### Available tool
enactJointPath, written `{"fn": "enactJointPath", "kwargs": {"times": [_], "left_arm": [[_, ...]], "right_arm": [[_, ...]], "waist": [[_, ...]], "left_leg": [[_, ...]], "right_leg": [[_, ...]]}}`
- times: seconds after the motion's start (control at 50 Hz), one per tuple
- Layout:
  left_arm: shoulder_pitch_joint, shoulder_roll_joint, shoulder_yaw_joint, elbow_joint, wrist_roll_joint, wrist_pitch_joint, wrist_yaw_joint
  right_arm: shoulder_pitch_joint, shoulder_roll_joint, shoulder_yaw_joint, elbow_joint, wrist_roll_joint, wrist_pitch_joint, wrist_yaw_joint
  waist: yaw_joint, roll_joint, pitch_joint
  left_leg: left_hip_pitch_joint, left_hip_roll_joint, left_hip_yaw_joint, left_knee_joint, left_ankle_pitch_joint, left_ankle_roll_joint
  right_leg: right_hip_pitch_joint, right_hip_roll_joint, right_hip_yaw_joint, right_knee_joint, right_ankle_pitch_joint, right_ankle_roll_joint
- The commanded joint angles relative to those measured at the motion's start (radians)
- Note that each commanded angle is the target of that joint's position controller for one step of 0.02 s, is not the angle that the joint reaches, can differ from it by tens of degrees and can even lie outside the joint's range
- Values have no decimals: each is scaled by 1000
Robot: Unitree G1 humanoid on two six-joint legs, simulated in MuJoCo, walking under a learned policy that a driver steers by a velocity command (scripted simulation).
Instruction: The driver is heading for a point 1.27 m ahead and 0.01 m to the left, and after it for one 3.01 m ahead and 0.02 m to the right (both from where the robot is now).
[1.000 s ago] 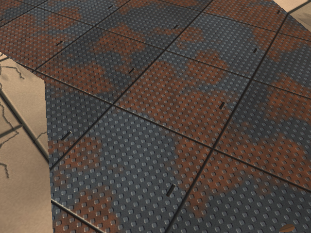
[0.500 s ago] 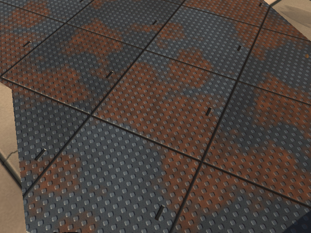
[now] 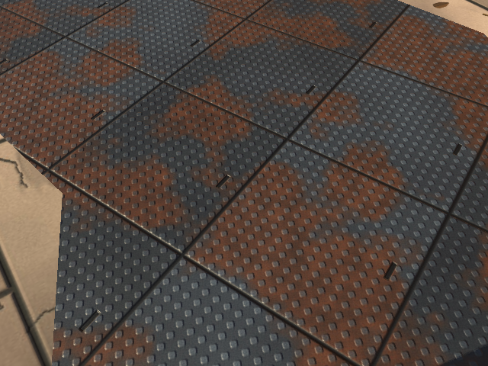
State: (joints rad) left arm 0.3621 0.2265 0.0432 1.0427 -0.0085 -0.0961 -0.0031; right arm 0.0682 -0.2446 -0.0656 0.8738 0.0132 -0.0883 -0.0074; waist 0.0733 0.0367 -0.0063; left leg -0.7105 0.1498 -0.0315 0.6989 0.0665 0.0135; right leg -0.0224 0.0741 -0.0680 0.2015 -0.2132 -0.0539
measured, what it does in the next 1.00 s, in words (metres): walks ahead: left foot, then right foot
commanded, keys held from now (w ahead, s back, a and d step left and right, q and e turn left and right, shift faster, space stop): w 1.00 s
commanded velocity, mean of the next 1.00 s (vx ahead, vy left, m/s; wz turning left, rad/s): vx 0.50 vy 0.00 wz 0.00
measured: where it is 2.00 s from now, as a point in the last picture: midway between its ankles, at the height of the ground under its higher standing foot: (269, 185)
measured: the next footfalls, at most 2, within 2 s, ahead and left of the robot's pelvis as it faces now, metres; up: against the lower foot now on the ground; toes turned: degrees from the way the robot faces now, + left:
left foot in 0.16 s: +0.29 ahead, +0.15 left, +0.00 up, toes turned +3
right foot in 0.72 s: +0.60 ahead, -0.09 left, +0.00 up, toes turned -3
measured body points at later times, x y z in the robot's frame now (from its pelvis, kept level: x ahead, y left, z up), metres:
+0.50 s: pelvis +0.29 +0.07 +0.00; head +0.30 +0.08 +0.45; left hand +0.45 +0.33 -0.12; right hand +0.29 -0.20 -0.13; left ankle +0.25 +0.15 -0.74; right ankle +0.46 -0.12 -0.68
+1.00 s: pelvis +0.58 +0.00 +0.00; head +0.59 -0.02 +0.45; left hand +0.59 +0.26 -0.13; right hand +0.71 -0.27 -0.12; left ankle +0.69 +0.18 -0.67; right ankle +0.56 -0.09 -0.74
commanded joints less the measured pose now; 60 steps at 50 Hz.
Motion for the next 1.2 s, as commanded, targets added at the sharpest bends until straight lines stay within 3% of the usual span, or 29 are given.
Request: {"fn": "enactJointPath", "kwargs": {"times": [0.02,0.1,0.14,0.16,0.18,0.2,0.22,0.24,0.26,0.28,0.32,0.38,0.5,0.62,0.68,0.7,0.72,0.74,0.76,0.78,0.8,0.82,0.84,0.88,0.92,0.98,1.06,1.14,1.2], "left_arm": [[44,163,30,-31,-9,-1,7],[59,183,42,-20,-11,22,13],[11,188,43,-34,-9,32,13],[2,156,29,-52,0,32,13],[115,46,-4,-70,4,15,4],[107,48,-8,-58,-7,-14,-2],[14,145,19,-83,-35,-31,-6],[-60,156,20,-106,-41,-37,-2],[-95,148,25,-109,-27,-32,5],[-82,136,32,-105,-16,-18,11],[-40,89,30,-93,-13,12,13],[-112,90,35,-121,-4,25,17],[-323,66,28,-184,-1,13,1],[-458,76,19,-242,-12,-1,-30],[-367,122,38,-231,-13,-10,-38],[-237,155,58,-192,-10,-11,-35],[-47,216,84,-138,-3,-10,-27],[98,314,109,-109,11,-4,-20],[109,263,87,-105,1,-1,-22],[34,202,68,-113,-7,-3,-21],[-58,165,56,-139,-6,-3,-19],[-132,129,43,-150,6,-4,-24],[-167,113,38,-152,18,-10,-26],[-167,99,34,-138,16,-15,-29],[-136,133,41,-122,13,-20,-18],[-81,153,45,-104,10,-14,1],[-22,159,43,-88,-1,-7,10],[52,168,47,-54,-8,9,13],[53,183,56,-43,-12,25,18]], "right_arm": [[-132,-34,6,-82,8,-15,20],[-142,-70,2,-113,14,-27,46],[51,-132,-30,-63,10,-31,44],[247,-196,-56,-10,3,-31,36],[393,-303,-83,22,-20,-25,32],[414,-243,-63,27,-13,-21,34],[333,-179,-41,18,-5,-23,33],[239,-143,-29,-7,-5,-22,31],[168,-112,-18,-15,-12,-23,35],[132,-87,-11,-17,-21,-28,39],[134,-80,-10,-2,-22,-32,43],[185,-119,-20,24,-20,-35,26],[276,-137,-21,57,-8,-22,1],[357,-152,-31,106,3,1,-7],[318,-174,-41,103,6,14,-11],[295,-166,-37,99,7,20,-11],[292,-137,-23,84,-1,21,-11],[406,-36,8,71,-10,4,-1],[393,-32,14,79,-2,-23,5],[303,-119,-10,54,27,-40,11],[227,-133,-11,30,35,-47,9],[183,-129,-17,24,18,-41,0],[204,-116,-24,25,11,-28,-6],[247,-76,-21,37,7,-1,-8],[209,-71,-22,22,2,10,-13],[103,-69,-23,-14,-9,10,-10],[-33,-44,-10,-50,-2,2,6],[-142,-45,0,-89,8,-5,28],[-147,-70,-3,-109,10,-14,45]], "waist": [[12,-76,90],[-20,-109,78],[-134,-126,-40],[-210,-96,-174],[-190,126,-349],[-193,211,-431],[-185,156,-290],[-160,89,-178],[-127,20,-99],[-87,32,-65],[-52,47,-41],[-52,22,8],[-109,23,55],[-141,28,101],[-72,61,38],[-2,56,-38],[68,17,-168],[45,-198,-328],[47,-289,-401],[43,-231,-270],[19,-163,-163],[-14,-79,-79],[-56,-118,-54],[-89,-128,-30],[-94,-105,3],[-70,-82,26],[-27,-90,55],[9,-91,92],[-16,-110,87]], "left_leg": [[23,-42,42,-111,28,0],[71,-74,45,-189,-111,46],[348,-139,97,-218,-137,91],[647,-81,34,-175,-105,139],[1084,191,-409,-206,-242,295],[1156,267,-719,-378,-320,336],[1054,228,-586,-386,-344,274],[894,192,-435,-402,-268,240],[734,152,-327,-440,-186,224],[628,116,-253,-473,-143,206],[535,84,-182,-528,-113,213],[526,78,-121,-573,-50,227],[582,42,-24,-597,-59,185],[761,111,-26,-524,-28,173],[797,118,-15,-399,250,143],[768,76,23,-247,400,120],[618,19,65,-4,323,85],[203,-133,101,411,-78,10],[35,-209,-44,597,-636,7],[-68,-141,-88,678,-605,30],[-78,-83,-51,652,-512,45],[-33,-41,-30,586,-427,49],[39,-7,-40,527,-375,48],[111,13,-38,464,-340,41],[70,19,-27,388,-276,22],[-7,18,-20,213,-118,-5],[35,-27,25,-21,43,-6],[12,-53,35,-137,13,6],[44,-70,36,-185,-89,42]], "right_leg": [[-31,-276,127,-63,195,-148],[99,-342,145,36,327,-122],[85,-296,94,257,645,-86],[-61,-243,51,502,592,-52],[-484,-90,-1,923,210,23],[-649,-19,147,1098,-341,22],[-748,-86,186,1175,-308,-1],[-753,-142,152,1152,-218,-12],[-710,-181,133,1083,-142,-11],[-641,-215,140,1019,-92,-11],[-569,-229,133,962,-53,-5],[-649,-238,126,836,56,22],[-664,-196,83,487,325,39],[-689,-165,74,339,239,6],[-511,-112,30,305,136,-35],[-327,-74,-2,286,145,-59],[-31,-135,67,327,171,-104],[386,-399,503,294,35,-258],[452,-475,810,119,-56,-298],[353,-439,690,104,-113,-242],[198,-407,547,87,-63,-206],[32,-365,440,46,8,-181],[-75,-342,381,17,59,-175],[-170,-307,302,-39,94,-177],[-188,-301,251,-72,162,-187],[-141,-292,198,-86,239,-177],[-111,-258,124,-95,232,-142],[14,-301,124,-53,228,-140],[101,-347,136,16,329,-120]]}}
Keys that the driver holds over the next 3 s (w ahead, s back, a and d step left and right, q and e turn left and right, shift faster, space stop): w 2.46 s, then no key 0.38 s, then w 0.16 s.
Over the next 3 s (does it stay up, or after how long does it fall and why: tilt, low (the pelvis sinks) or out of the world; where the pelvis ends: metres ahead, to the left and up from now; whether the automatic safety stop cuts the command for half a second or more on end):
stays up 1.60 0.04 -0.01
